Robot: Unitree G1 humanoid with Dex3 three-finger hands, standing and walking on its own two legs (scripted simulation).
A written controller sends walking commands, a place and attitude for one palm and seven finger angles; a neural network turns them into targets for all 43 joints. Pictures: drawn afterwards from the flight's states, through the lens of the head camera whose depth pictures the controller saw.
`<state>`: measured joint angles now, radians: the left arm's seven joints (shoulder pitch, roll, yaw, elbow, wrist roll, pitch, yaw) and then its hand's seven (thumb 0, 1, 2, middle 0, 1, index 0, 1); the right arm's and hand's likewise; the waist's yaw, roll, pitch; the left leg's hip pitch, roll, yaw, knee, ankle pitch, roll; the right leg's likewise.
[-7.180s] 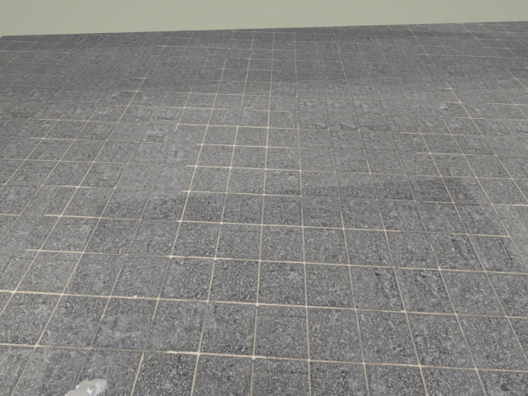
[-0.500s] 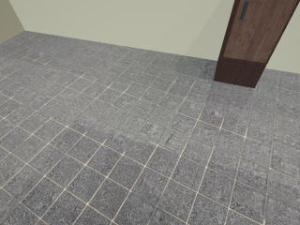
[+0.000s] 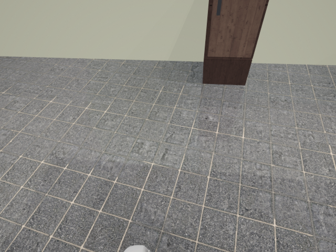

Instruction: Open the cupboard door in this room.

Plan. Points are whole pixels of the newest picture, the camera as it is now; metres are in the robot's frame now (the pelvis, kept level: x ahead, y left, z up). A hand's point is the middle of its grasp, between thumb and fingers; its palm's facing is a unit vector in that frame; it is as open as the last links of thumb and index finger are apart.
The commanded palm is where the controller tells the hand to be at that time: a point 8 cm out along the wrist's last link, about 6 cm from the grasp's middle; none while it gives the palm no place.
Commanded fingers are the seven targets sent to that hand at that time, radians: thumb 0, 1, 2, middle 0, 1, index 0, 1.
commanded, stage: turn or walk to find it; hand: left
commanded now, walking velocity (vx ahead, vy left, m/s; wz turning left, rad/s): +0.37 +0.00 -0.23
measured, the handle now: (219, 4) +1.70 -0.23 -0.04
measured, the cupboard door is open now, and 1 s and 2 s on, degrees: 0 0 0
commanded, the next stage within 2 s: stand and wait in 1.04 s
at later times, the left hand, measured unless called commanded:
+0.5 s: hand (98, 231) +0.21 +0.24 -0.17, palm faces -0.09 -0.98 -0.18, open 7.4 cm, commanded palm none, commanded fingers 0.00 0.90 0.90 -0.20 -0.30 -0.20 -0.30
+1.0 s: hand (143, 157) +0.46 +0.14 -0.15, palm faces -0.08 -0.97 -0.24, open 7.0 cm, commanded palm none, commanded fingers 0.00 0.90 0.90 -0.20 -0.30 -0.20 -0.30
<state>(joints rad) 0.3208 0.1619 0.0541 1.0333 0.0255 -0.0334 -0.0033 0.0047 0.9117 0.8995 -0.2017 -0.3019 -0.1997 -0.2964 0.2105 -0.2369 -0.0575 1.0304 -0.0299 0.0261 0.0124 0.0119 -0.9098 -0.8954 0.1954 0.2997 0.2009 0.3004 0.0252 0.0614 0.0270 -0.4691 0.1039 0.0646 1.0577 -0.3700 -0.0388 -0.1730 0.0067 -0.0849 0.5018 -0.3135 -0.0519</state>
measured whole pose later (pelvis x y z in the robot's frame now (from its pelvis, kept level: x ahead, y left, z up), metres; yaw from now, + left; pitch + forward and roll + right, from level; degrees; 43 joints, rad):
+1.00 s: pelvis +0.36 -0.03 +0.00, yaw -9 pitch -1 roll +0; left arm 0.21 0.16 0.07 1.04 0.02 -0.09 0.02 -0.04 0.97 0.90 -0.21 -0.30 -0.21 -0.30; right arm 0.29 -0.18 -0.06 1.07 -0.03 -0.01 0.01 0.01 -0.91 -0.90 0.19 0.30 0.20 0.30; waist -0.02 0.04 0.02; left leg -0.51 0.15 0.09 1.05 -0.28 -0.03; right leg -0.19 -0.04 -0.18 0.44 -0.23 -0.04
